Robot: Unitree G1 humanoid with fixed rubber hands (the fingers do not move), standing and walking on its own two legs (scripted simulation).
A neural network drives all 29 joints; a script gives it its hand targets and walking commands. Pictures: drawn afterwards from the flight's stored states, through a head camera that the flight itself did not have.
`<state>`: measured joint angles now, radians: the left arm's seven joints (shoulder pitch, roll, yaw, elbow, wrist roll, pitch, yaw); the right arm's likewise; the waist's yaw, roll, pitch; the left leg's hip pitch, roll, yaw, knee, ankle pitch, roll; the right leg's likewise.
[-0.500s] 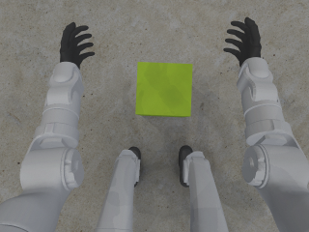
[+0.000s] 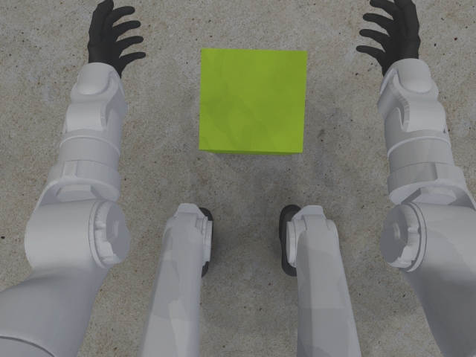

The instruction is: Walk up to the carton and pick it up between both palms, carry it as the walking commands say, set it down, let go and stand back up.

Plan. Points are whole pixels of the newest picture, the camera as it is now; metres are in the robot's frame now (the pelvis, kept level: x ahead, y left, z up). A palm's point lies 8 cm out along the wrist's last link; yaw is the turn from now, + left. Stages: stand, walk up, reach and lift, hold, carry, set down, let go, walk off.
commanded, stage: reach and lift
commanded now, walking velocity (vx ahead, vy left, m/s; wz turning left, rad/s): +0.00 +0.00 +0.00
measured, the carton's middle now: (250, 111) +0.49 -0.01 -0.41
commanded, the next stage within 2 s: none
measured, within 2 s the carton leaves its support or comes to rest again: neither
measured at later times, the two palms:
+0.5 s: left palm (146, 95) +0.50 +0.20 -0.27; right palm (354, 93) +0.51 -0.20 -0.27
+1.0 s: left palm (158, 105) +0.50 +0.20 -0.35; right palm (334, 96) +0.52 -0.19 -0.34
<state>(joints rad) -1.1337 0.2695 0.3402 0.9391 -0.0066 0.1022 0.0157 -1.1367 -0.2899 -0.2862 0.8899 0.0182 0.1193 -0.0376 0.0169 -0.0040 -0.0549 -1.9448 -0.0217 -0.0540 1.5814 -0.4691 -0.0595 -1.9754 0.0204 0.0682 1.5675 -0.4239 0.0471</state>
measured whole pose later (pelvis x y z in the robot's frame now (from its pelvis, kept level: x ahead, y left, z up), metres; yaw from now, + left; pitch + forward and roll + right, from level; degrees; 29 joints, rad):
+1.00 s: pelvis -0.02 +0.00 -0.17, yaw +0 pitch +37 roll +0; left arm -1.33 0.37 0.10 1.07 -0.24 0.00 0.10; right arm -1.39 -0.39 -0.09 1.11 0.24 0.00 -0.10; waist 0.01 -0.01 0.37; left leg -2.26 -0.04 -0.07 2.20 -0.57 -0.09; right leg -2.29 0.03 0.07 2.18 -0.53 0.07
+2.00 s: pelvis -0.03 +0.00 -0.16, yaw +0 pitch +37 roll +1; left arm -1.44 0.24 0.16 1.18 -0.11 0.03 0.14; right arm -1.46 -0.30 -0.10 1.20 0.16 0.02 -0.15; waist 0.01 -0.02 0.34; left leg -2.24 -0.05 -0.07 2.16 -0.56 -0.09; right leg -2.28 0.05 0.07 2.15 -0.51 0.06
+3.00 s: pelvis -0.02 +0.00 -0.13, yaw +1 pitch +39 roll +2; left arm -1.21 0.13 0.34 0.76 0.06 0.28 0.11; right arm -1.27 -0.12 -0.37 0.79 -0.08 0.23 -0.10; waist 0.00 -0.02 0.19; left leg -2.16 -0.10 -0.07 2.06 -0.59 -0.11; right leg -2.20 0.11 0.12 2.06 -0.54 0.10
